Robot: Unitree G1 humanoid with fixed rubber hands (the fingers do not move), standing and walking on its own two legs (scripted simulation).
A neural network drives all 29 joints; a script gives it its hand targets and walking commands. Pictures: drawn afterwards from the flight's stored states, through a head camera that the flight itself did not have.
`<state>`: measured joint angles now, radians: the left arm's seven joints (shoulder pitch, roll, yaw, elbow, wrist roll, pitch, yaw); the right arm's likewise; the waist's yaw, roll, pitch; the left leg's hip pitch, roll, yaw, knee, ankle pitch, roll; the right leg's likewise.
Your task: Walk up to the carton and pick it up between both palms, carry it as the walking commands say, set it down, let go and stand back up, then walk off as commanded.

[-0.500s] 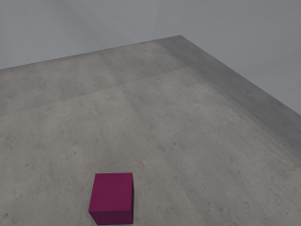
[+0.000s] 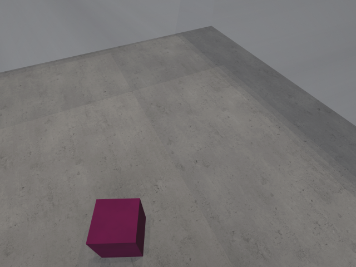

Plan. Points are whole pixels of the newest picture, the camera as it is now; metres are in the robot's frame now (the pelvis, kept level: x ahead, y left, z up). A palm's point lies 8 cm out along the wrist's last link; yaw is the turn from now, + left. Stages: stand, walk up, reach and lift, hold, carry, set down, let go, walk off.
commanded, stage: walk off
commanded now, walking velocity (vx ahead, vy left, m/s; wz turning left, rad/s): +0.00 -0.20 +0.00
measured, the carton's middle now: (120, 228) +0.43 +0.32 -0.64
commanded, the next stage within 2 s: none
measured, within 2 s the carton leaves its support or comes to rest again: neither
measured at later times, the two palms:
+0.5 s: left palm out of the picture +0.10 +0.17 -0.13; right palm out of the picture -0.01 -0.32 -0.15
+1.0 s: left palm out of the picture +0.08 +0.11 -0.16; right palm out of the picture +0.05 -0.38 -0.13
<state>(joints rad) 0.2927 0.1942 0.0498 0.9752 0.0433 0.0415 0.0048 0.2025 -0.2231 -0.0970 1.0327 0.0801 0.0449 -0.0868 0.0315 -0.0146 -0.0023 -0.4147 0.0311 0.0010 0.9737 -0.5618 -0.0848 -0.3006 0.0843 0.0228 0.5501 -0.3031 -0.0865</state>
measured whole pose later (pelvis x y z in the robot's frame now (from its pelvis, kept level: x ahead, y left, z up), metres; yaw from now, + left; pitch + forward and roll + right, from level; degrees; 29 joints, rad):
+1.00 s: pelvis +0.04 -0.13 -0.01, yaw -1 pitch +2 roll +0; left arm 0.25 0.21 0.05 0.98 0.03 0.06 0.01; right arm 0.27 -0.16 -0.10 1.05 0.08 0.02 -0.09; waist 0.00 -0.07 0.00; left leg -0.25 0.06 0.04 0.62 -0.41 -0.03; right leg -0.34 0.08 -0.03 0.87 -0.45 -0.07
